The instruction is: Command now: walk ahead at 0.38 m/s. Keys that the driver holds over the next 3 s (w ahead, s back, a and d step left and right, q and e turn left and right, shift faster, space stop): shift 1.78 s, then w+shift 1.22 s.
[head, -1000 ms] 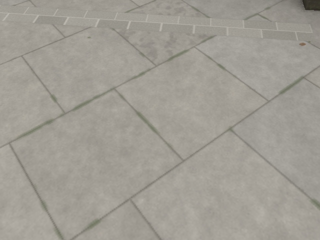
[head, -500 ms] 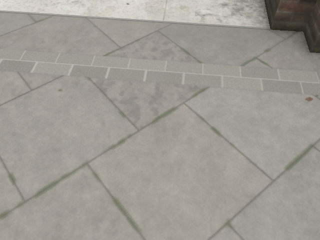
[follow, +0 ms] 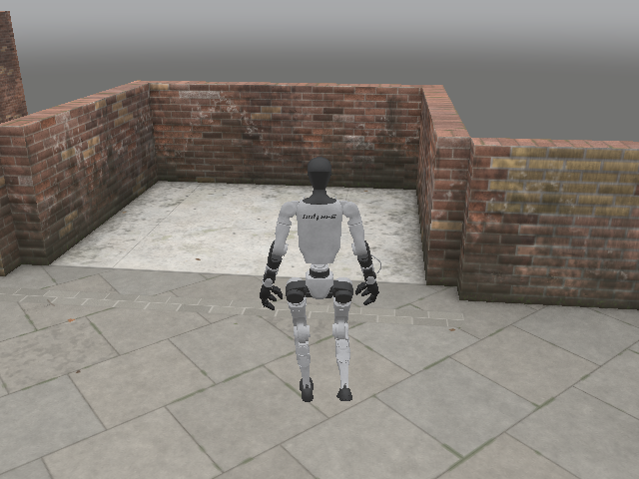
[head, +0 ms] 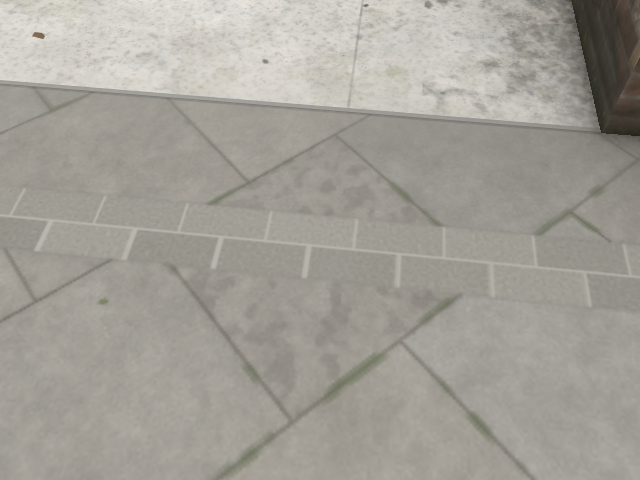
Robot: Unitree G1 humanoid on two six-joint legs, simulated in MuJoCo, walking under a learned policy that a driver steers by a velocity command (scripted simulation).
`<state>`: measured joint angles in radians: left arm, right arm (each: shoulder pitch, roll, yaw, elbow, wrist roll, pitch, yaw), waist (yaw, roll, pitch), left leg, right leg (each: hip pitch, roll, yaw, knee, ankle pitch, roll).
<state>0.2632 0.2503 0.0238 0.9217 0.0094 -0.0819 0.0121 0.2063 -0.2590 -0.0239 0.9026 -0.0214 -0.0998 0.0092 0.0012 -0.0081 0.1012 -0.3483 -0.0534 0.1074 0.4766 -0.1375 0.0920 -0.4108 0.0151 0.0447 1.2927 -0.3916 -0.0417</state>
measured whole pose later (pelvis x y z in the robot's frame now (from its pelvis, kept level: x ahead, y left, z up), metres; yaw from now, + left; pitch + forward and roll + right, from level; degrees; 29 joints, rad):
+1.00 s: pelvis +0.19 -0.01 +0.01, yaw +0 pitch -1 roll +0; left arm 0.29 0.16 0.00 1.13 0.01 0.00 0.03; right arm 0.35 -0.14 0.01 1.12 -0.01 -0.01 -0.04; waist 0.01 0.00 0.01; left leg -0.11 -0.04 0.01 0.42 -0.28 0.03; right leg -0.28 0.02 -0.02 0.39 -0.09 -0.03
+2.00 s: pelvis +0.27 -0.02 +0.01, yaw +1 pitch +1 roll +0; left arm 0.23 0.18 0.05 1.06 0.03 -0.02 -0.03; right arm 0.52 -0.16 -0.05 1.14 -0.02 -0.06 -0.04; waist -0.04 0.03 -0.03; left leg 0.06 -0.02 -0.01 0.25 -0.33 0.06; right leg -0.46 -0.03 -0.06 0.81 -0.30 -0.04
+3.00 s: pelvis +1.08 -0.06 -0.01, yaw +0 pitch +2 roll +1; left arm -0.04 0.22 0.00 0.76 0.03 -0.08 -0.06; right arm 0.53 -0.20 -0.04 1.04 0.01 -0.14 0.02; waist -0.09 -0.01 0.04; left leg 0.25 -0.09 0.05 0.03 -0.31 0.07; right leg -0.74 -0.11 -0.09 0.60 0.16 -0.10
